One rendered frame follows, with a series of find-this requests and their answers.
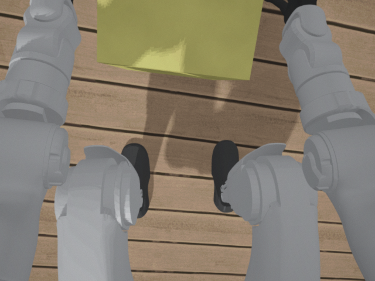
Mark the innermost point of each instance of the robot right upper arm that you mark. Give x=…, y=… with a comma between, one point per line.
x=341, y=163

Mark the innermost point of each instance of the robot left upper arm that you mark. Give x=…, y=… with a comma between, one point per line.
x=34, y=156

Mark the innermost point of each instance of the left robot foot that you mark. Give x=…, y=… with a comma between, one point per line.
x=138, y=157

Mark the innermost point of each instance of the right robot hand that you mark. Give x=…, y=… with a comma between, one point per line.
x=288, y=8

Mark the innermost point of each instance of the right robot shin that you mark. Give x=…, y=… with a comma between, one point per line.
x=229, y=189

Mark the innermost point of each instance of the carton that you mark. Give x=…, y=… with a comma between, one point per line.
x=209, y=39

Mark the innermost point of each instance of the left robot forearm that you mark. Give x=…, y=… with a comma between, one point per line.
x=41, y=65

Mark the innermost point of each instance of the right robot forearm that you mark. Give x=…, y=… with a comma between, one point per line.
x=321, y=82

